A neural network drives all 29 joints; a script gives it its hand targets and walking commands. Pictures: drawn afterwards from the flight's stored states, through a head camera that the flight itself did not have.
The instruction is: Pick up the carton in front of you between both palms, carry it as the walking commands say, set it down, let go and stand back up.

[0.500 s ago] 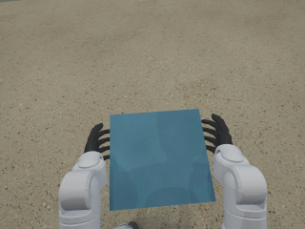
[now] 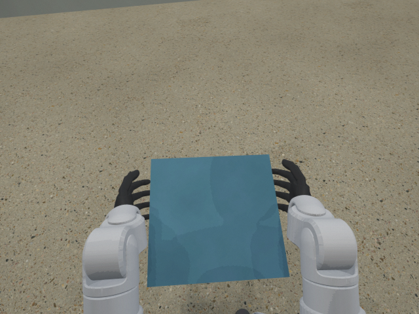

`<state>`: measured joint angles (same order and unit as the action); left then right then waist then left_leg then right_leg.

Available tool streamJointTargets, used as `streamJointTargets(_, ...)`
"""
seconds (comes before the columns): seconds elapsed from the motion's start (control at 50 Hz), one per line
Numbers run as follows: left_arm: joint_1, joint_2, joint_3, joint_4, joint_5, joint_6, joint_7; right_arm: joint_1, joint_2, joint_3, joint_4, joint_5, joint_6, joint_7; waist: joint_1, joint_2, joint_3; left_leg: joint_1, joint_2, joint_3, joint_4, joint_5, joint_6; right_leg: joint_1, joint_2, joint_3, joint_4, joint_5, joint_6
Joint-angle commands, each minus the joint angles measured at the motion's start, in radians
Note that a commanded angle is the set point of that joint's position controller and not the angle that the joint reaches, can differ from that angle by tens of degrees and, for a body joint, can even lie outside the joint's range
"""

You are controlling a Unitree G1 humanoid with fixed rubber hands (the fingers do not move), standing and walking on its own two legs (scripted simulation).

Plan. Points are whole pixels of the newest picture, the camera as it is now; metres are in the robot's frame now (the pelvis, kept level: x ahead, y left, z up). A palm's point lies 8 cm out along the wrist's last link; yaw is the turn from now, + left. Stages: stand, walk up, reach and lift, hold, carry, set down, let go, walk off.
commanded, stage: carry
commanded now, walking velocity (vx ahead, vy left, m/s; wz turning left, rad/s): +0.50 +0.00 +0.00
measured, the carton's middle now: (211, 224) +0.29 +0.01 -0.01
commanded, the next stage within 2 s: none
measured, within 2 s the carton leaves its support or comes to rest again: neither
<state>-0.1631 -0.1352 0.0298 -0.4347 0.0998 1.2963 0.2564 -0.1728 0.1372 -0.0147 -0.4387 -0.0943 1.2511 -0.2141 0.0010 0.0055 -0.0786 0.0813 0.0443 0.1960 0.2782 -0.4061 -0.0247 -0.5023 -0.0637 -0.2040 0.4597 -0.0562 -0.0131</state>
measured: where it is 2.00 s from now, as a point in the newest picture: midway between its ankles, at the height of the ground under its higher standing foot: (212, 307)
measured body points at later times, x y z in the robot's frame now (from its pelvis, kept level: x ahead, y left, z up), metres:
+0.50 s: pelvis +0.28 +0.01 +0.01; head +0.30 +0.02 +0.45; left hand +0.56 +0.16 +0.10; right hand +0.57 -0.13 +0.11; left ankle +0.35 +0.09 -0.73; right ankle +0.17 -0.10 -0.72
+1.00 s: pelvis +0.36 -0.01 +0.01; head +0.36 -0.02 +0.46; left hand +0.64 +0.13 +0.09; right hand +0.64 -0.16 +0.10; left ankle +0.36 +0.10 -0.72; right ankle +0.23 -0.11 -0.72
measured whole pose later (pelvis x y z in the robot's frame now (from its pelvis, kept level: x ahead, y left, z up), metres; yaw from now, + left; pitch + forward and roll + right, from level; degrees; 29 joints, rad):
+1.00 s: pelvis +0.36 -0.01 +0.01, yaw -1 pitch +5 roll +1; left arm -0.19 -0.14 0.05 -0.37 0.10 1.28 0.26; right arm -0.19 0.14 -0.03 -0.39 -0.09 1.23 -0.23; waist 0.00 -0.01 -0.10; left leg -0.34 0.06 0.18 0.54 -0.24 0.01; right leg -0.14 -0.06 -0.14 0.52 -0.38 0.02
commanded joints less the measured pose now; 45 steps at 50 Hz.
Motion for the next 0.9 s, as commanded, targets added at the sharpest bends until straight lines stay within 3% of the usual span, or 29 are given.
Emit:
streamJointTargets(0.0, -0.413, -0.947, -0.576, -0.096, -0.39, -0.049, -0.27, -0.284, 0.959, 0.528, -0.019, 0.33, -0.001, 0.227, 0.016, 0.084, -0.271, -0.13, 0.121, 0.05, 0.369, 0.75, 0.049, 0.473, 0.048, -0.041, -0.034, -0.062, -0.025)
streamJointTargets(0.02, -0.408, -0.941, -0.568, -0.083, -0.379, -0.053, -0.271, -0.307, 0.962, 0.537, -0.034, 0.337, 0.003, 0.228, 0.034, -0.118, -0.373, -0.386, 0.048, 0.035, 0.669, 0.49, 0.005, 0.708, -0.213, 0.362, -0.091, -0.167, -0.126)
streamJointTargets(0.04, -0.402, -0.966, -0.573, -0.061, -0.382, -0.065, -0.273, -0.318, 0.979, 0.554, -0.042, 0.345, 0.004, 0.232, 0.033, -0.34, -0.388, -0.658, -0.079, -0.051, 0.899, -0.02, -0.012, 0.838, -0.351, 0.702, -0.222, -0.097, -0.241)
streamJointTargets(0.06, -0.417, -0.984, -0.568, -0.086, -0.39, -0.075, -0.278, -0.33, 1.015, 0.569, -0.018, 0.354, -0.006, 0.237, 0.029, -0.246, -0.37, -0.75, -0.029, -0.164, 1.043, -0.078, 0.017, 0.836, -0.366, 0.634, -0.201, 0.056, -0.247)
streamJointTargets(0.08, -0.435, -1.022, -0.57, -0.101, -0.397, -0.09, -0.282, -0.319, 1.055, 0.568, -0.004, 0.359, -0.018, 0.243, 0.028, -0.17, -0.363, -0.772, 0.01, -0.192, 1.06, -0.055, 0.042, 0.798, -0.338, 0.523, -0.156, 0.261, -0.228)
streamJointTargets(0.1, -0.462, -1.056, -0.571, -0.121, -0.401, -0.107, -0.286, -0.316, 1.1, 0.574, 0.008, 0.363, -0.032, 0.25, 0.026, -0.07, -0.34, -0.754, 0.049, -0.2, 0.98, 0.002, 0.048, 0.729, -0.313, 0.406, -0.141, 0.384, -0.182)
streamJointTargets(0.12, -0.487, -1.081, -0.573, -0.141, -0.405, -0.123, -0.287, -0.317, 1.137, 0.578, 0.016, 0.367, -0.047, 0.254, 0.022, -0.048, -0.334, -0.721, 0.066, -0.195, 0.88, 0.047, 0.045, 0.686, -0.29, 0.331, -0.156, 0.403, -0.143)
streamJointTargets(0.14, -0.499, -1.095, -0.574, -0.156, -0.408, -0.136, -0.289, -0.316, 1.158, 0.577, 0.016, 0.366, -0.063, 0.256, 0.018, -0.063, -0.334, -0.674, 0.067, -0.177, 0.791, 0.07, 0.038, 0.657, -0.267, 0.267, -0.171, 0.41, -0.113)
streamJointTargets(0.2, -0.484, -1.101, -0.58, -0.178, -0.408, -0.158, -0.295, -0.28, 1.175, 0.586, -0.007, 0.355, -0.096, 0.245, 0.014, -0.119, -0.334, -0.608, 0.028, -0.105, 0.583, 0.077, 0.011, 0.615, -0.233, 0.151, -0.173, 0.515, -0.122)
streamJointTargets(0.28, -0.422, -1.055, -0.587, -0.207, -0.408, -0.157, -0.292, -0.255, 1.123, 0.601, -0.084, 0.349, -0.101, 0.22, 0.017, -0.183, -0.317, -0.528, -0.015, -0.04, 0.325, 0.271, 0.005, 0.604, -0.181, 0.032, -0.135, 0.657, -0.097)
streamJointTargets(0.34, -0.388, -0.993, -0.588, -0.228, -0.395, -0.134, -0.277, -0.248, 1.048, 0.605, -0.128, 0.361, -0.075, 0.215, 0.017, -0.162, -0.311, -0.408, -0.027, -0.006, 0.165, 0.45, 0.006, 0.582, -0.142, -0.008, -0.054, 0.533, -0.059)
streamJointTargets(0.38, -0.378, -0.945, -0.587, -0.221, -0.384, -0.108, -0.267, -0.237, 0.996, 0.594, -0.13, 0.364, -0.047, 0.219, 0.001, -0.095, -0.294, -0.191, 0.002, 0.001, -0.004, 0.687, 0.005, 0.463, -0.106, -0.025, 0.056, 0.342, 0.002)
streamJointTargets(0.4, -0.377, -0.914, -0.584, -0.21, -0.376, -0.093, -0.263, -0.238, 0.959, 0.58, -0.12, 0.365, -0.03, 0.221, 0.005, -0.037, -0.315, -0.035, 0.115, -0.1, 0.063, 0.972, 0.018, 0.347, -0.083, -0.012, 0.112, 0.161, 0.036)
streamJointTargets(0.42, -0.396, -0.89, -0.588, -0.218, -0.378, -0.072, -0.257, -0.25, 0.936, 0.57, -0.09, 0.358, -0.019, 0.222, -0.005, 0.1, -0.393, 0.159, 0.267, -0.24, 0.204, 1.341, 0.13, 0.22, -0.049, 0.059, 0.189, -0.151, 0.064)
streamJointTargets(0.44, -0.378, -0.859, -0.586, -0.213, -0.382, -0.055, -0.255, -0.21, 0.93, 0.553, -0.049, 0.356, -0.014, 0.222, -0.015, 0.195, -0.434, 0.207, 0.326, -0.322, 0.191, 1.348, 0.212, 0.144, -0.018, 0.089, 0.222, -0.405, 0.065)
streamJointTargets(0.46, -0.387, -0.864, -0.594, -0.197, -0.387, -0.044, -0.258, -0.203, 0.931, 0.539, -0.035, 0.353, -0.012, 0.222, -0.014, 0.195, -0.42, 0.177, 0.32, -0.329, 0.152, 1.284, 0.223, 0.125, -0.016, 0.118, 0.213, -0.506, 0.06)
streamJointTargets(0.48, -0.401, -0.882, -0.6, -0.172, -0.392, -0.039, -0.263, -0.211, 0.948, 0.528, -0.016, 0.347, -0.008, 0.223, -0.009, 0.171, -0.411, 0.152, 0.3, -0.312, 0.133, 1.189, 0.205, 0.138, -0.018, 0.138, 0.136, -0.524, 0.052)
streamJointTargets(0.52, -0.433, -0.93, -0.605, -0.145, -0.401, -0.042, -0.274, -0.236, 0.995, 0.521, 0.002, 0.339, -0.008, 0.231, 0.0, 0.147, -0.393, 0.054, 0.229, -0.212, 0.135, 0.988, 0.125, 0.249, -0.021, 0.12, -0.069, -0.324, 0.049)
streamJointTargets(0.56, -0.469, -0.973, -0.607, -0.143, -0.41, -0.049, -0.283, -0.266, 1.032, 0.524, 0.01, 0.341, -0.014, 0.239, -0.002, 0.105, -0.4, -0.056, 0.173, -0.149, 0.147, 0.755, 0.081, 0.371, -0.046, 0.114, -0.107, -0.127, 0.052)
streamJointTargets(0.6, -0.519, -0.997, -0.601, -0.15, -0.415, -0.056, -0.284, -0.341, 1.055, 0.535, -0.006, 0.356, -0.017, 0.244, -0.004, -0.003, -0.353, -0.128, 0.14, -0.109, 0.194, 0.748, 0.067, 0.369, -0.102, 0.131, -0.006, 0.14, 0.049)
streamJointTargets(0.62, -0.52, -0.998, -0.595, -0.145, -0.417, -0.055, -0.284, -0.342, 1.056, 0.534, 0.0, 0.356, -0.018, 0.243, -0.002, -0.009, -0.351, -0.147, 0.135, -0.109, 0.217, 0.793, 0.068, 0.383, -0.103, 0.128, 0.013, 0.202, 0.05)
streamJointTargets(0.68, -0.488, -0.986, -0.579, -0.117, -0.408, -0.056, -0.28, -0.322, 1.042, 0.532, 0.016, 0.347, -0.015, 0.233, 0.001, -0.008, -0.366, -0.148, 0.128, -0.105, 0.284, 0.936, 0.074, 0.377, -0.09, 0.124, 0.056, 0.306, 0.05)
streamJointTargets(0.72, -0.475, -0.985, -0.571, -0.104, -0.401, -0.059, -0.277, -0.313, 1.039, 0.533, 0.023, 0.343, -0.016, 0.228, 0.002, -0.013, -0.375, -0.15, 0.125, -0.102, 0.3, 0.966, 0.076, 0.378, -0.083, 0.119, 0.068, 0.339, 0.052)
streamJointTargets(0.88, -0.489, -1.001, -0.565, -0.118, -0.404, -0.071, -0.273, -0.334, 1.054, 0.547, -0.001, 0.353, -0.023, 0.222, 0.005, -0.034, -0.349, -0.209, 0.095, -0.087, 0.296, 0.819, 0.058, 0.441, -0.092, 0.12, 0.058, 0.47, 0.044)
